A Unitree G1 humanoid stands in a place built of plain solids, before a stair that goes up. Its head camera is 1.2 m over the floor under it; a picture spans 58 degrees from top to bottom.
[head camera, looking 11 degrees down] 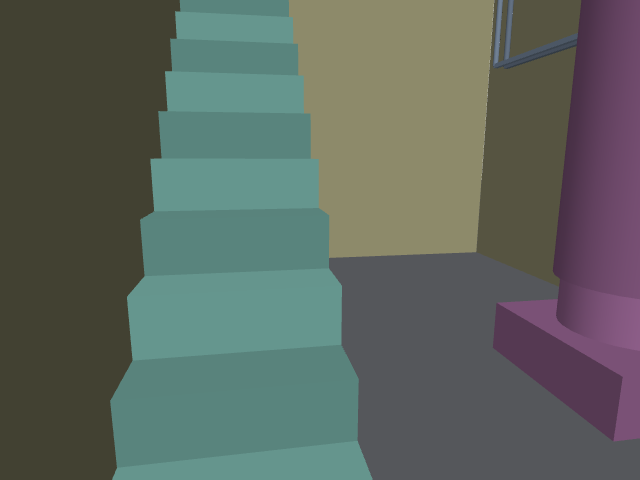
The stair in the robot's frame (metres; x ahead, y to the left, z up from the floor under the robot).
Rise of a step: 0.20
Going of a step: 0.23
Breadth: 0.65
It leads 9 degrees to the left of straight ahead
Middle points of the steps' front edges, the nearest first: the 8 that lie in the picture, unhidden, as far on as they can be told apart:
1.06 0.21 0.59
1.28 0.25 0.79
1.50 0.29 0.99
1.73 0.33 1.19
1.95 0.36 1.39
2.18 0.40 1.59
2.40 0.44 1.78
2.63 0.48 1.98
